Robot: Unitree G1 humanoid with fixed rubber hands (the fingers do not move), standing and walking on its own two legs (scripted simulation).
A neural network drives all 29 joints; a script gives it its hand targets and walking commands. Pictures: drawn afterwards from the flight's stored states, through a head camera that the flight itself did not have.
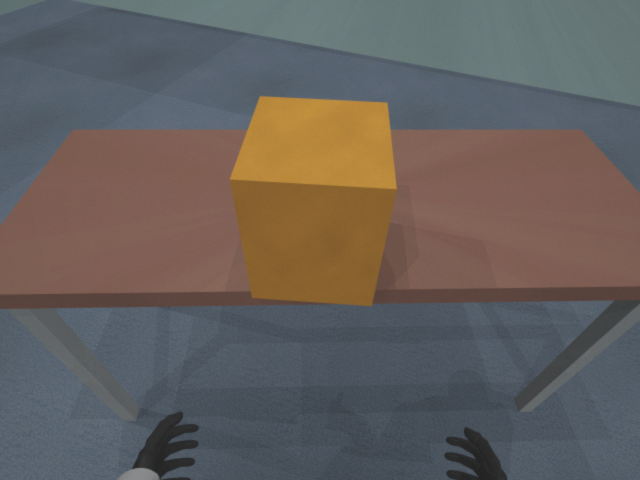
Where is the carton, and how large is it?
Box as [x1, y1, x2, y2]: [230, 96, 396, 305]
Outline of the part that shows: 260,96 230,177 232,194 252,297 371,305 396,190 387,103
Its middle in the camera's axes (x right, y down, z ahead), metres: +0.00 -0.06 +0.62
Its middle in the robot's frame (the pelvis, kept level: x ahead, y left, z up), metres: +0.51 +0.04 +0.06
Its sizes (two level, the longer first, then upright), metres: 0.210 0.200 0.250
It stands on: a table, 0.71 m high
